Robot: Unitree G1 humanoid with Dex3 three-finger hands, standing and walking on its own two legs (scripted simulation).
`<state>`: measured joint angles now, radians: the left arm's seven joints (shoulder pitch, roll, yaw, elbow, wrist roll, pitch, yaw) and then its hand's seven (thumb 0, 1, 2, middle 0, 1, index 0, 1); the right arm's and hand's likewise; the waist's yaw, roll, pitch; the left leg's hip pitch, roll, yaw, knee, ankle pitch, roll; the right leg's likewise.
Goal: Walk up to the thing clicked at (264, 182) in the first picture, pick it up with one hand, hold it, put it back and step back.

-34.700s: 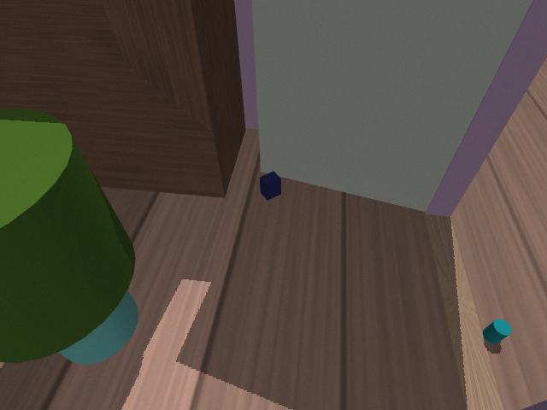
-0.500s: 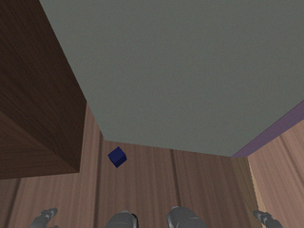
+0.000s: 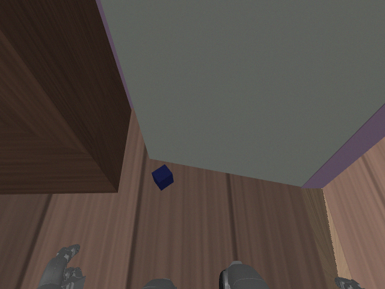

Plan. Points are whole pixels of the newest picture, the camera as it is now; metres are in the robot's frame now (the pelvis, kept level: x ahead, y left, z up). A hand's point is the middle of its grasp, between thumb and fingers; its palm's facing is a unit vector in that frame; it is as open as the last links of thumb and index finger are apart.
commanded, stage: step back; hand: left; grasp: from above
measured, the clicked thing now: (163, 177) +0.65 +0.17 -0.70
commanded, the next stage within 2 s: none
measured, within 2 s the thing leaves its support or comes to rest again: neither
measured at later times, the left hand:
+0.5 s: hand out of the picture -0.11 +0.24 -0.13, palm faces -0.07 -0.91 -0.41, open 7.3 cm
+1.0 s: hand out of the picture -0.23 +0.25 -0.13, palm faces +0.01 -0.93 -0.36, open 7.3 cm
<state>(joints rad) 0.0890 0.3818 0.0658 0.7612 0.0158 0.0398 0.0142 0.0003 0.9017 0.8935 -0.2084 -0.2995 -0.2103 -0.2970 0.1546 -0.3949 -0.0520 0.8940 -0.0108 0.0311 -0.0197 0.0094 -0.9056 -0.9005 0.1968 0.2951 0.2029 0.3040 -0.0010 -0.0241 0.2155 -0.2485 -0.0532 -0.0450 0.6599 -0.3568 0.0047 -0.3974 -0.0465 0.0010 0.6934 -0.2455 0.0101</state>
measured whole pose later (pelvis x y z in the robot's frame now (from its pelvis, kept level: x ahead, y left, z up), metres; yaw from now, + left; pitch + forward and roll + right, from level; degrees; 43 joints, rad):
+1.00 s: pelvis -0.35 -0.02 +0.01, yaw +0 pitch -2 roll -1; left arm 0.13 0.39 0.07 0.83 0.00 0.06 0.02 0.00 0.90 0.89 -0.21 -0.30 -0.21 -0.30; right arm 0.16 -0.36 -0.04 0.87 -0.04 0.05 0.00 0.01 -0.90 -0.90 0.20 0.30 0.21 0.30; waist -0.01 -0.02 0.14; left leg -0.31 0.01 -0.03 0.59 -0.25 0.02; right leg -0.45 0.09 0.11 1.18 -0.50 -0.01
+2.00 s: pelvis -0.38 -0.03 +0.01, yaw +1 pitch -2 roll +0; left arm 0.09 0.31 0.04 0.98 0.03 -0.03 -0.02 0.00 0.90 0.89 -0.21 -0.30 -0.21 -0.30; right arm 0.20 -0.38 -0.03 1.01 -0.01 0.00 0.00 0.01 -0.91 -0.90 0.20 0.30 0.20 0.30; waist 0.01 0.03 0.08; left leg -0.27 0.00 -0.04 0.70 -0.48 0.00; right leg -0.32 -0.05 -0.05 0.62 -0.26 0.00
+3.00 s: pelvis -0.37 -0.04 +0.03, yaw +1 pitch -3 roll +0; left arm 0.09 0.35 0.00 1.16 0.01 -0.02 -0.02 0.00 0.91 0.89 -0.21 -0.30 -0.21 -0.30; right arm 0.12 -0.35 0.00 1.15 -0.01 -0.01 0.01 0.01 -0.90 -0.90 0.20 0.30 0.20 0.30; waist 0.00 0.02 0.06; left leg -0.08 0.04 -0.04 0.33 -0.20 -0.05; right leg -0.17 -0.02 -0.07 0.35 -0.14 -0.01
